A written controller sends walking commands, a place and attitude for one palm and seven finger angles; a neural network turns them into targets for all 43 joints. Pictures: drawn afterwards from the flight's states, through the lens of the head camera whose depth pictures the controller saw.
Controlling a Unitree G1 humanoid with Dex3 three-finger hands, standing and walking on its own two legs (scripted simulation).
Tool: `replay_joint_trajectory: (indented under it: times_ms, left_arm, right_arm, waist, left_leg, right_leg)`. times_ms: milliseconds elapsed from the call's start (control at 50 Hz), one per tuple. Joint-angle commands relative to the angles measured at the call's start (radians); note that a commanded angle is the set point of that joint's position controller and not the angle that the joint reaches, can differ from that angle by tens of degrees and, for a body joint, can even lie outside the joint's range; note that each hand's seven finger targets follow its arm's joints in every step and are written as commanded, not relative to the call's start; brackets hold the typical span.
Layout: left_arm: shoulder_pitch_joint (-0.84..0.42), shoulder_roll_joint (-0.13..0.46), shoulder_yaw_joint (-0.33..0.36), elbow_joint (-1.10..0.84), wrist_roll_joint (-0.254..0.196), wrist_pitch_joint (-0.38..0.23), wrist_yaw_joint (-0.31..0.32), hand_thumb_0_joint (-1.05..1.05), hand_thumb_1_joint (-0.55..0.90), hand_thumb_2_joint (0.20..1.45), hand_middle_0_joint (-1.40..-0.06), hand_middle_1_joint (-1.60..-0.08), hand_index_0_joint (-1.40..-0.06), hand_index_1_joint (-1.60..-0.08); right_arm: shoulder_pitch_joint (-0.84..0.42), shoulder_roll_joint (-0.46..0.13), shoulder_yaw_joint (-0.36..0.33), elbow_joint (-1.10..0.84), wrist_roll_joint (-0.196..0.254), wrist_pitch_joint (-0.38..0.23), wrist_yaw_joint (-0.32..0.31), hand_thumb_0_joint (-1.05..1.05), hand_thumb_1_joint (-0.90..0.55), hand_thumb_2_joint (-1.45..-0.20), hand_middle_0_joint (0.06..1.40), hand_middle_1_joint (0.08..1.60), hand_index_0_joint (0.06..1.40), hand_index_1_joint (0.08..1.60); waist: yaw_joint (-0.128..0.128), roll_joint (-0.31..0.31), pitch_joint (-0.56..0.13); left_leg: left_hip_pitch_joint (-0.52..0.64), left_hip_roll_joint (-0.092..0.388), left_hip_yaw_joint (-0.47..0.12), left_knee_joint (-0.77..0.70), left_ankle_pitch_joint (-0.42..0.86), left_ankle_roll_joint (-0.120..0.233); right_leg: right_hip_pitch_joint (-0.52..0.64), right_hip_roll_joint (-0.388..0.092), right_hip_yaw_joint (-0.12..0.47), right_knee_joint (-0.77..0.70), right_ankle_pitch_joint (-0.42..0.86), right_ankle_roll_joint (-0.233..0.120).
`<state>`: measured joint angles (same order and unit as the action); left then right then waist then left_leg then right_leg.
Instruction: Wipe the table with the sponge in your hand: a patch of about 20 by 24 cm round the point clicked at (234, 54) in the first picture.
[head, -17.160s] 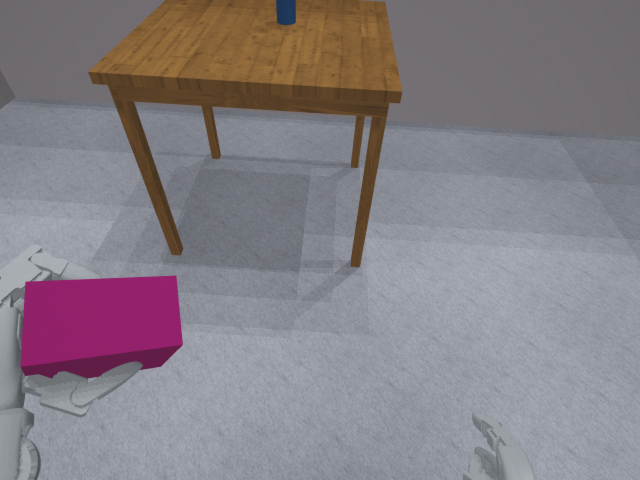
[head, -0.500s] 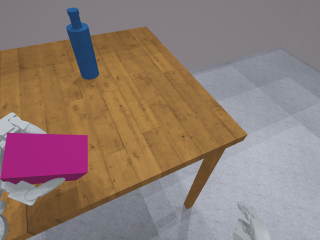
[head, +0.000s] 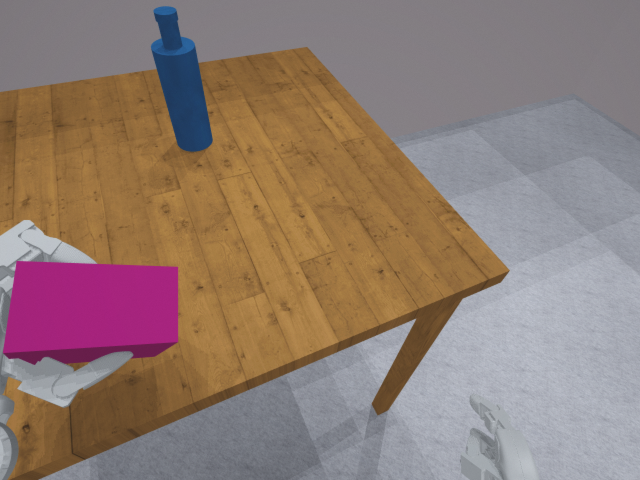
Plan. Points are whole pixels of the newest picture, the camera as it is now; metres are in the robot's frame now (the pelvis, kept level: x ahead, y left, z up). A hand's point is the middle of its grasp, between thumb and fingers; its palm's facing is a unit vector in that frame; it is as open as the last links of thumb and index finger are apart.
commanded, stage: shuffle to correct the standing spot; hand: left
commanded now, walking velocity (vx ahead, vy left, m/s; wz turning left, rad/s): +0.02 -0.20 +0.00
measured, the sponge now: (120, 316) +0.23 +0.21 +0.15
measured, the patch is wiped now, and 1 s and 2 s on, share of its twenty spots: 0.00 0.00 0.00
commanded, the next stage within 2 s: none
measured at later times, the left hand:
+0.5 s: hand (84, 309) +0.22 +0.23 +0.17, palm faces +0.32 -0.87 -0.37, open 10.3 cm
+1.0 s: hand (78, 314) +0.22 +0.23 +0.17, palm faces +0.32 -0.87 -0.38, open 10.3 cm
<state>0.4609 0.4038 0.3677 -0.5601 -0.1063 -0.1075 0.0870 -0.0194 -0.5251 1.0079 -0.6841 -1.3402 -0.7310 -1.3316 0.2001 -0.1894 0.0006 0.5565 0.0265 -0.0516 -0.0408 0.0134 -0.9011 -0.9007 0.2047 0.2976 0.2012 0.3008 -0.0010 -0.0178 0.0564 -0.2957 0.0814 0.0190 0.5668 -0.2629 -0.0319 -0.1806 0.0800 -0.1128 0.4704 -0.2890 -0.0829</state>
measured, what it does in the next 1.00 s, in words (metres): stands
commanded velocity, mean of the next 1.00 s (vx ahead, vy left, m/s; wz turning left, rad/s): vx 0.01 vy -0.20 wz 0.00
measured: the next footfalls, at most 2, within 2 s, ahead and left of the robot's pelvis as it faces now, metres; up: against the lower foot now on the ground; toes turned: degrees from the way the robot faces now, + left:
none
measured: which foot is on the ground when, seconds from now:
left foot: down 0.00-1.00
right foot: down 0.00-1.00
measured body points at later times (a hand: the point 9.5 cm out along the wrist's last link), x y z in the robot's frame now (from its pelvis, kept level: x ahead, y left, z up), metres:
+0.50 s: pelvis +0.00 -0.01 +0.00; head +0.03 +0.00 +0.45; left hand +0.20 +0.27 +0.19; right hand +0.17 -0.25 -0.08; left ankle +0.02 +0.14 -0.73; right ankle -0.02 -0.06 -0.73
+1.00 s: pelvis +0.00 -0.01 +0.00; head +0.02 +0.00 +0.45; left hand +0.20 +0.28 +0.19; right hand +0.17 -0.24 -0.08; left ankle +0.02 +0.14 -0.73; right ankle -0.02 -0.06 -0.73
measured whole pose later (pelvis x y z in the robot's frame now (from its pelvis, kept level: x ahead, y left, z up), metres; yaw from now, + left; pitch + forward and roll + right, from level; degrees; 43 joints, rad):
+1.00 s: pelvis +0.00 -0.01 +0.00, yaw +0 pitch -1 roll -1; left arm 0.47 0.41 0.37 -0.56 -0.11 -0.10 0.09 -0.02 -0.53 1.01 -0.68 -1.34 -0.73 -1.33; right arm 0.20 -0.19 0.00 0.56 0.03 -0.04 -0.03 0.01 -0.90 -0.90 0.20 0.30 0.20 0.30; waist -0.01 0.00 0.05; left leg -0.30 0.09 0.01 0.58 -0.27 -0.04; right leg -0.18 0.09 -0.12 0.48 -0.30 -0.09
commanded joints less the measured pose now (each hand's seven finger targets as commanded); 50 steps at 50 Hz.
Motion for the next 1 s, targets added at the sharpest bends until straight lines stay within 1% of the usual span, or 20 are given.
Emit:
replay_joint_trajectory:
  times_ms: [0,80,140,220,300,340,360,460,520,540,620,640,660,700,720,780,820,840,860,980]
  left_arm:
    - [-0.078,0.174,0.116,-0.229,0.003,-0.074,0.015,0.000,0.100,1.300,-1.200,-1.600,-1.200,-1.600]
    - [-0.047,0.163,0.109,-0.212,0.001,-0.072,0.010,0.000,0.100,1.300,-1.200,-1.600,-1.200,-1.600]
    - [0.005,0.149,0.108,-0.184,-0.004,-0.067,0.011,0.000,0.100,1.300,-1.200,-1.600,-1.200,-1.600]
    - [-0.012,0.174,0.124,-0.188,-0.012,-0.060,0.015,0.000,0.100,1.300,-1.200,-1.600,-1.200,-1.600]
    - [-0.055,0.184,0.130,-0.199,-0.013,-0.058,0.017,0.000,0.100,1.300,-1.200,-1.600,-1.200,-1.600]
    - [-0.052,0.161,0.110,-0.194,-0.014,-0.062,0.023,0.000,0.100,1.300,-1.200,-1.600,-1.200,-1.600]
    - [-0.066,0.185,0.127,-0.204,-0.013,-0.061,0.022,0.000,0.100,1.300,-1.200,-1.600,-1.200,-1.600]
    - [-0.064,0.179,0.121,-0.227,-0.006,-0.067,0.023,0.000,0.100,1.300,-1.200,-1.600,-1.200,-1.600]
    - [-0.027,0.180,0.128,-0.206,-0.006,-0.065,0.025,0.000,0.100,1.300,-1.200,-1.600,-1.200,-1.600]
    - [-0.023,0.151,0.107,-0.194,-0.007,-0.066,0.021,0.000,0.100,1.300,-1.200,-1.600,-1.200,-1.600]
    - [-0.004,0.174,0.126,-0.192,-0.013,-0.061,0.022,0.000,0.100,1.300,-1.200,-1.600,-1.200,-1.600]
    - [-0.004,0.156,0.114,-0.190,-0.013,-0.063,0.020,0.000,0.100,1.300,-1.200,-1.600,-1.200,-1.600]
    - [-0.017,0.186,0.138,-0.201,-0.013,-0.062,0.019,0.000,0.100,1.300,-1.200,-1.600,-1.200,-1.600]
    - [-0.032,0.183,0.133,-0.210,-0.013,-0.060,0.017,0.000,0.100,1.300,-1.200,-1.600,-1.200,-1.600]
    - [-0.032,0.178,0.122,-0.212,-0.015,-0.060,0.022,0.000,0.100,1.300,-1.200,-1.600,-1.200,-1.600]
    - [-0.048,0.179,0.127,-0.200,-0.012,-0.060,0.021,0.000,0.100,1.300,-1.200,-1.600,-1.200,-1.600]
    - [-0.041,0.184,0.126,-0.212,-0.012,-0.059,0.025,0.000,0.100,1.300,-1.200,-1.600,-1.200,-1.600]
    - [-0.042,0.157,0.106,-0.210,-0.012,-0.062,0.024,0.000,0.100,1.300,-1.200,-1.600,-1.200,-1.600]
    - [-0.055,0.182,0.124,-0.218,-0.010,-0.061,0.023,0.000,0.100,1.300,-1.200,-1.600,-1.200,-1.600]
    - [-0.047,0.169,0.116,-0.205,-0.009,-0.062,0.022,0.000,0.100,1.300,-1.200,-1.600,-1.200,-1.600]
  right_arm:
    - [-0.072,-0.132,-0.053,-0.165,-0.003,-0.057,-0.005,0.000,-0.900,-0.900,0.200,0.300,0.200,0.300]
    - [-0.067,-0.136,-0.051,-0.166,-0.004,-0.057,-0.002,0.000,-0.900,-0.900,0.200,0.300,0.200,0.300]
    - [-0.061,-0.131,-0.045,-0.162,0.000,-0.052,-0.002,0.000,-0.900,-0.900,0.200,0.300,0.200,0.300]
    - [-0.074,-0.129,-0.051,-0.161,0.010,-0.049,-0.004,0.000,-0.900,-0.900,0.200,0.300,0.200,0.300]
    - [-0.066,-0.130,-0.056,-0.158,0.004,-0.045,-0.004,0.000,-0.900,-0.900,0.200,0.300,0.200,0.300]
    - [-0.075,-0.124,-0.041,-0.149,0.002,-0.043,-0.005,0.000,-0.900,-0.900,0.200,0.300,0.200,0.300]
    - [-0.076,-0.130,-0.051,-0.156,0.001,-0.045,-0.006,0.000,-0.900,-0.900,0.200,0.300,0.200,0.300]
    - [-0.083,-0.133,-0.052,-0.160,0.001,-0.043,-0.003,0.000,-0.900,-0.900,0.200,0.300,0.200,0.300]
    - [-0.091,-0.124,-0.047,-0.158,0.008,-0.041,0.001,0.000,-0.900,-0.900,0.200,0.300,0.200,0.300]
    - [-0.075,-0.127,-0.043,-0.154,0.002,-0.038,0.002,0.000,-0.900,-0.900,0.200,0.300,0.200,0.300]
    - [-0.082,-0.126,-0.050,-0.158,0.011,-0.039,0.002,0.000,-0.900,-0.900,0.200,0.300,0.200,0.300]
    - [-0.070,-0.129,-0.044,-0.154,0.002,-0.035,0.002,0.000,-0.900,-0.900,0.200,0.300,0.200,0.300]
    - [-0.071,-0.133,-0.054,-0.163,0.002,-0.036,0.001,0.000,-0.900,-0.900,0.200,0.300,0.200,0.300]
    - [-0.072,-0.131,-0.056,-0.162,0.002,-0.035,0.001,0.000,-0.900,-0.900,0.200,0.300,0.200,0.300]
    - [-0.087,-0.125,-0.048,-0.157,0.010,-0.037,-0.002,0.000,-0.900,-0.900,0.200,0.300,0.200,0.300]
    - [-0.076,-0.130,-0.049,-0.156,-0.002,-0.034,-0.001,0.000,-0.900,-0.900,0.200,0.300,0.200,0.300]
    - [-0.090,-0.125,-0.048,-0.157,0.008,-0.038,-0.002,0.000,-0.900,-0.900,0.200,0.300,0.200,0.300]
    - [-0.079,-0.127,-0.043,-0.153,0.001,-0.035,-0.001,0.000,-0.900,-0.900,0.200,0.300,0.200,0.300]
    - [-0.079,-0.133,-0.053,-0.162,0.001,-0.036,-0.002,0.000,-0.900,-0.900,0.200,0.300,0.200,0.300]
    - [-0.076,-0.131,-0.046,-0.158,-0.001,-0.037,0.001,0.000,-0.900,-0.900,0.200,0.300,0.200,0.300]
  waist:
    - [-0.002,0.151,-0.143]
    - [-0.002,0.147,-0.152]
    - [-0.005,0.089,-0.175]
    - [-0.013,0.057,-0.168]
    - [-0.012,0.009,-0.162]
    - [-0.015,0.039,-0.149]
    - [-0.011,0.045,-0.147]
    - [-0.007,0.127,-0.133]
    - [-0.009,0.110,-0.140]
    - [-0.010,0.100,-0.140]
    - [-0.014,0.084,-0.161]
    - [-0.013,0.078,-0.158]
    - [-0.009,0.068,-0.166]
    - [-0.010,0.043,-0.166]
    - [-0.015,0.061,-0.168]
    - [-0.010,0.063,-0.145]
    - [-0.013,0.069,-0.155]
    - [-0.013,0.080,-0.153]
    - [-0.010,0.086,-0.144]
    - [-0.011,0.108,-0.129]
  left_leg:
    - [0.090,0.116,-0.130,-0.115,0.184,0.085]
    - [0.097,0.118,-0.127,-0.118,0.215,0.081]
    - [0.118,0.099,-0.097,-0.083,0.223,0.077]
    - [0.122,0.061,-0.057,-0.028,0.156,0.064]
    - [0.101,0.044,-0.038,0.022,0.137,0.063]
    - [0.112,0.049,-0.049,0.003,0.158,0.072]
    - [0.101,0.056,-0.061,-0.008,0.165,0.071]
    - [0.090,0.088,-0.096,-0.055,0.198,0.084]
    - [0.094,0.082,-0.087,-0.047,0.194,0.081]
    - [0.083,0.079,-0.080,-0.041,0.180,0.081]
    - [0.111,0.064,-0.066,-0.016,0.187,0.072]
    - [0.101,0.070,-0.064,-0.018,0.197,0.077]
    - [0.101,0.074,-0.065,-0.014,0.200,0.076]
    - [0.102,0.066,-0.053,0.009,0.209,0.072]
    - [0.120,0.062,-0.061,-0.006,0.215,0.071]
    - [0.085,0.074,-0.069,-0.014,0.181,0.078]
    - [0.121,0.064,-0.067,-0.014,0.185,0.076]
    - [0.111,0.069,-0.072,-0.025,0.175,0.080]
    - [0.099,0.075,-0.081,-0.032,0.164,0.080]
    - [0.062,0.089,-0.103,-0.070,0.126,0.080]
  right_leg:
    - [0.017,-0.120,0.108,-0.087,0.212,0.054]
    - [0.033,-0.115,0.092,-0.105,0.211,0.052]
    - [0.034,-0.125,0.095,-0.116,0.251,0.044]
    - [-0.012,-0.172,0.153,-0.115,0.274,0.012]
    - [-0.018,-0.196,0.175,-0.111,0.305,0.007]
    - [-0.041,-0.183,0.151,-0.099,0.282,0.007]
    - [-0.028,-0.178,0.152,-0.091,0.281,0.015]
    - [-0.009,-0.146,0.126,-0.082,0.260,0.046]
    - [0.004,-0.151,0.133,-0.097,0.269,0.046]
    - [0.007,-0.147,0.121,-0.099,0.264,0.042]
    - [-0.008,-0.168,0.146,-0.093,0.297,0.025]
    - [-0.005,-0.160,0.124,-0.091,0.299,0.029]
    - [0.002,-0.162,0.136,-0.090,0.311,0.042]
    - [0.001,-0.174,0.147,-0.092,0.341,0.042]
    - [-0.011,-0.175,0.149,-0.083,0.324,0.026]
    - [-0.005,-0.163,0.137,-0.096,0.293,0.046]
    - [-0.021,-0.173,0.157,-0.092,0.300,0.032]
    - [-0.020,-0.164,0.135,-0.089,0.279,0.031]
    - [-0.018,-0.161,0.143,-0.092,0.272,0.042]
    - [-0.001,-0.145,0.120,-0.098,0.217,0.042]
